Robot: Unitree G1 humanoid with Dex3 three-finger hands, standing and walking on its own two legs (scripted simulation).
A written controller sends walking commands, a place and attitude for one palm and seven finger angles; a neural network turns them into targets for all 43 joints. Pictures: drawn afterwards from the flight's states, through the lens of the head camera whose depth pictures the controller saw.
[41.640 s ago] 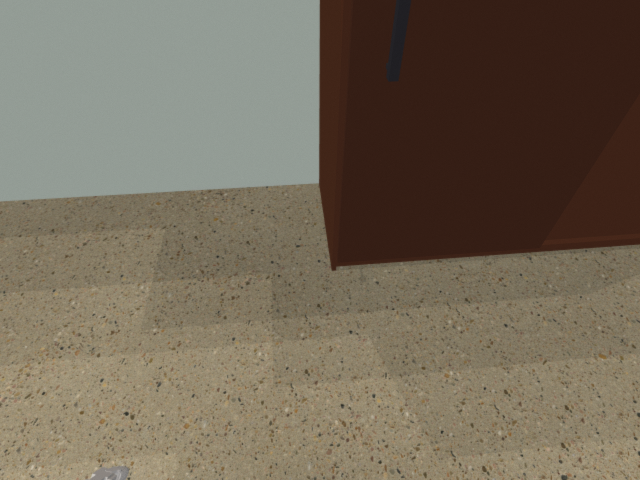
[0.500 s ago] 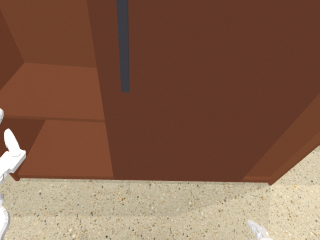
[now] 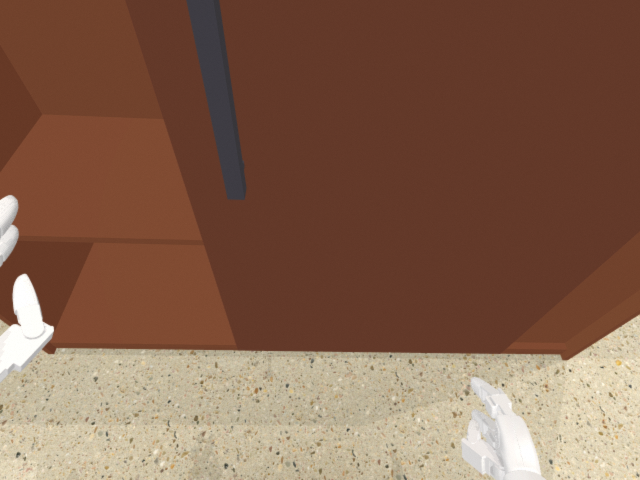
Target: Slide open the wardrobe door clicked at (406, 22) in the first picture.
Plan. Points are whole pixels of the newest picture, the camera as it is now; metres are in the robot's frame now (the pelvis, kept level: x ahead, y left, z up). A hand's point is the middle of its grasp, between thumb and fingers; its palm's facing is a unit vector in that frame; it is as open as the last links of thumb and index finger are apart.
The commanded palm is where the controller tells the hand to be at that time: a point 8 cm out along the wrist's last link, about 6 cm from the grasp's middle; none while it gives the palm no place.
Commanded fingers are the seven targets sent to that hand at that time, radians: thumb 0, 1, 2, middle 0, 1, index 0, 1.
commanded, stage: stop stepping back and stand still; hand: left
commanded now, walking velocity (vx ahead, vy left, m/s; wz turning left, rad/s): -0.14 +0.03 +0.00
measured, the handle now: (225, 102) +0.51 +0.16 +0.19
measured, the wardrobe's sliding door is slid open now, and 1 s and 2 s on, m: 0.58 0.58 0.58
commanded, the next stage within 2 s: let the arm hang, fingers relaxed in 0.18 s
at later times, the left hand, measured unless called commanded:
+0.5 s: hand out of the picture +0.09 +0.20 -0.14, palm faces +0.02 -0.96 -0.27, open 7.4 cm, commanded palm none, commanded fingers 0.00 0.90 0.90 -0.20 -0.30 -0.20 -0.30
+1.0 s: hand out of the picture -0.05 +0.21 -0.17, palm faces +0.06 -0.97 -0.24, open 7.4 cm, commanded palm none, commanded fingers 0.00 0.90 0.90 -0.20 -0.30 -0.20 -0.30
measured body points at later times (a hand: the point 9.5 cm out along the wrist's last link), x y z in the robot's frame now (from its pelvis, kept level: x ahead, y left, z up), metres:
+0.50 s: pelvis -0.04 +0.00 -0.01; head +0.00 -0.01 +0.43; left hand +0.09 +0.25 -0.12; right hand +0.09 -0.24 -0.15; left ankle -0.05 +0.12 -0.74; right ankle -0.05 -0.10 -0.74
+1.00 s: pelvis -0.06 +0.00 +0.00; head -0.02 +0.00 +0.45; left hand -0.05 +0.26 -0.15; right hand -0.06 -0.24 -0.16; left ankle -0.05 +0.12 -0.74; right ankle -0.05 -0.10 -0.74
